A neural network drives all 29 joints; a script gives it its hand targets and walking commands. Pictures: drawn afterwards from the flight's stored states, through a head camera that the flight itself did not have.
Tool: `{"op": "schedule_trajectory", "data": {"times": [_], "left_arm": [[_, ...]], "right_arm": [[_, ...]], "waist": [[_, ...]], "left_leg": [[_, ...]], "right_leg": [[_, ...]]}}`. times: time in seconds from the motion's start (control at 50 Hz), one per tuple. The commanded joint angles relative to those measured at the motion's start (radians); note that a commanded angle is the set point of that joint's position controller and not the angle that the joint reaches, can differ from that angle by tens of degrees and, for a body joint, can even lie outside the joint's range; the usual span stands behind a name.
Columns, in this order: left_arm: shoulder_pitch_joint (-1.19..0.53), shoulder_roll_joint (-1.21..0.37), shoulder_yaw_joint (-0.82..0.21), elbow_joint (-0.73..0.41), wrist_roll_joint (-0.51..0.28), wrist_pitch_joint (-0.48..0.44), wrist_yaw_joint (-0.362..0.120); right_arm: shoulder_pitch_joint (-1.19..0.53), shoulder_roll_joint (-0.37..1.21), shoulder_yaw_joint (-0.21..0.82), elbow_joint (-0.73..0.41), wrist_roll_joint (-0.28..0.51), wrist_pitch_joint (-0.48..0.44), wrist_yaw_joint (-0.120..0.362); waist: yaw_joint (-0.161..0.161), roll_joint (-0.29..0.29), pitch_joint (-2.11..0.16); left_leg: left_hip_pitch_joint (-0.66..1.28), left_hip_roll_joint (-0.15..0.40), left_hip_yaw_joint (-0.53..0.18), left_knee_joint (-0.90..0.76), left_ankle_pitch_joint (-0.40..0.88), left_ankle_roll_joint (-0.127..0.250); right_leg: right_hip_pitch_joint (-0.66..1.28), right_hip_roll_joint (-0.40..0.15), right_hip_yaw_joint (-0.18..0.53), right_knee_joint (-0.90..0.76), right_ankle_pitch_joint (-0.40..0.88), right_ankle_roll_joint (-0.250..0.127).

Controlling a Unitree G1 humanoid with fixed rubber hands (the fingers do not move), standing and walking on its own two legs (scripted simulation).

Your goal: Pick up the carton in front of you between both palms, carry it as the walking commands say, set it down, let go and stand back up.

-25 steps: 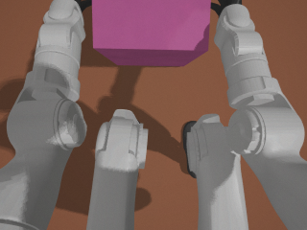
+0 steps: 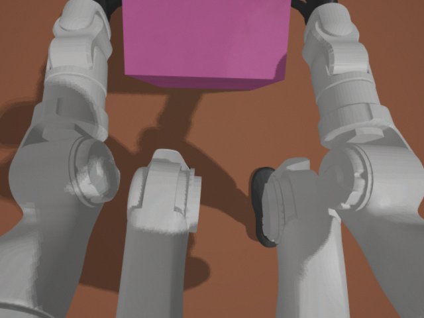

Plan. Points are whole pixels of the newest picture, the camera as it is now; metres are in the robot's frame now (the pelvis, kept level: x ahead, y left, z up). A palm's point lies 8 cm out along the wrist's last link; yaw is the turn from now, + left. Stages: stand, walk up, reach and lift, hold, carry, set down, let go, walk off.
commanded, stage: set down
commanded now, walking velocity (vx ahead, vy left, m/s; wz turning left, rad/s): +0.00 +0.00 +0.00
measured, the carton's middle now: (207, 24) +0.53 +0.06 -0.24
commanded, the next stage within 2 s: let go in 1.28 s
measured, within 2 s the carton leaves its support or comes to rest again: neither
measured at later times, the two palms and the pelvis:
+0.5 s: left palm out of the picture +0.53 +0.26 -0.09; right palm out of the picture +0.55 -0.11 -0.09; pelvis -0.01 +0.01 +0.02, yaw +1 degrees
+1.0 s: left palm out of the picture +0.52 +0.27 +0.06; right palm out of the picture +0.55 -0.13 +0.06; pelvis +0.01 +0.00 +0.16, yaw +1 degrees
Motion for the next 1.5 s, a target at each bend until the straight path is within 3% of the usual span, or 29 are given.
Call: {"op": "schedule_trajectory", "data": {"times": [0.0, 0.02, 0.1, 0.18, 0.26, 0.36, 0.44, 0.5, 0.6, 0.72, 0.82, 0.88, 1.06, 1.22, 1.34, 1.48], "left_arm": [[-0.215, 0.284, -0.106, -0.015, -0.163, -0.123, 0.104], [-0.244, 0.320, -0.127, -0.035, -0.210, -0.137, 0.116], [-0.276, 0.299, -0.271, -0.035, -0.349, -0.153, 0.119], [-0.272, 0.294, -0.334, -0.046, -0.416, -0.131, 0.112], [-0.254, 0.324, -0.328, -0.095, -0.430, -0.093, 0.122], [-0.209, 0.325, -0.272, -0.161, -0.373, -0.031, 0.138], [-0.191, 0.244, -0.238, -0.125, -0.301, -0.006, 0.132], [-0.141, 0.194, -0.218, -0.113, -0.269, -0.020, 0.115], [-0.063, 0.174, -0.188, -0.138, -0.238, -0.038, 0.099], [-0.028, 0.235, -0.157, -0.280, -0.246, -0.016, 0.094], [-0.006, 0.273, -0.152, -0.341, -0.250, 0.032, 0.071], [0.003, 0.269, -0.152, -0.335, -0.251, 0.045, 0.055], [0.060, 0.214, -0.122, -0.250, -0.204, 0.010, 0.007], [0.107, 0.193, -0.090, -0.273, -0.142, -0.020, -0.001], [0.276, 0.165, -0.063, -0.299, -0.075, -0.034, -0.002], [0.617, 0.097, -0.132, -0.461, -0.062, -0.046, 0.006]], "right_arm": [[-0.231, -0.222, 0.180, -0.042, 0.155, -0.080, -0.089], [-0.251, -0.223, 0.214, -0.056, 0.205, -0.087, -0.096], [-0.254, -0.188, 0.324, -0.054, 0.338, -0.086, -0.094], [-0.247, -0.225, 0.351, -0.085, 0.391, -0.078, -0.097], [-0.239, -0.272, 0.326, -0.175, 0.380, -0.057, -0.124], [-0.203, -0.260, 0.255, -0.253, 0.308, 0.006, -0.149], [-0.140, -0.217, 0.198, -0.147, 0.253, 0.031, -0.129], [-0.084, -0.175, 0.177, -0.104, 0.228, 0.015, -0.111], [-0.014, -0.164, 0.141, -0.116, 0.202, -0.015, -0.094], [-0.018, -0.196, 0.168, -0.310, 0.200, 0.000, -0.104], [-0.018, -0.171, 0.215, -0.413, 0.236, 0.065, -0.105], [0.003, -0.157, 0.220, -0.408, 0.242, 0.086, -0.104], [0.112, -0.127, 0.138, -0.308, 0.162, 0.058, -0.086], [0.172, -0.099, 0.122, -0.344, 0.140, 0.023, -0.067], [0.344, -0.078, 0.134, -0.378, 0.085, 0.009, -0.046], [0.661, -0.090, 0.207, -0.512, 0.044, -0.016, -0.004]], "waist": [[0.057, -0.003, -0.983], [0.063, -0.001, -1.037], [0.037, 0.022, -1.136], [0.013, 0.052, -1.246], [0.011, 0.060, -1.428], [-0.001, 0.063, -1.488], [-0.017, 0.104, -1.234], [-0.021, 0.115, -1.176], [-0.025, 0.134, -1.271], [-0.007, 0.063, -1.530], [0.024, 0.030, -1.585], [0.023, 0.034, -1.535], [-0.027, 0.075, -1.380], [-0.016, 0.099, -1.391], [-0.012, 0.077, -1.389], [-0.022, 0.073, -1.344]], "left_leg": [[0.410, 0.027, 0.044, -0.160, 0.355, 0.003], [0.428, 0.030, 0.039, -0.147, 0.401, 0.003], [0.540, 0.045, 0.022, -0.133, 0.479, 0.016], [0.688, 0.053, 0.008, -0.142, 0.479, 0.012], [0.802, 0.042, 0.024, -0.178, 0.463, 0.011], [0.852, 0.017, 0.053, -0.288, 0.339, 0.015], [0.724, 0.013, 0.049, -0.388, 0.223, 0.012], [0.679, 0.015, 0.045, -0.425, 0.273, 0.004], [0.789, 0.014, 0.035, -0.470, 0.448, -0.007], [0.927, 0.000, 0.046, -0.564, 0.545, -0.001], [0.975, -0.005, 0.068, -0.677, 0.513, 0.008], [0.990, -0.005, 0.070, -0.738, 0.494, 0.008], [1.066, -0.001, 0.058, -0.913, 0.532, -0.007], [1.252, 0.005, 0.040, -1.071, 0.637, -0.005], [1.391, 0.011, 0.031, -1.179, 0.698, -0.002], [1.638, 0.020, 0.002, -1.310, 0.758, 0.010]], "right_leg": [[0.516, -0.048, -0.047, -0.129, 0.335, 0.009], [0.537, -0.055, -0.043, -0.118, 0.368, 0.012], [0.519, -0.065, -0.046, -0.108, 0.399, 0.001], [0.497, -0.071, -0.072, -0.110, 0.360, -0.009], [0.592, -0.067, -0.099, -0.140, 0.329, -0.014], [0.640, -0.046, -0.131, -0.240, 0.207, -0.023], [0.497, -0.040, -0.129, -0.327, 0.113, -0.032], [0.457, -0.042, -0.110, -0.373, 0.170, -0.028], [0.447, -0.038, -0.099, -0.442, 0.283, -0.016], [0.658, -0.023, -0.108, -0.544, 0.368, -0.011], [0.812, -0.015, -0.111, -0.647, 0.365, -0.013], [0.844, -0.018, -0.105, -0.710, 0.351, -0.012], [0.901, -0.037, -0.074, -0.917, 0.401, -0.002], [1.031, -0.045, -0.058, -1.082, 0.484, 0.004], [1.176, -0.053, -0.050, -1.191, 0.542, 0.008], [1.300, -0.064, -0.044, -1.320, 0.551, -0.009]]}}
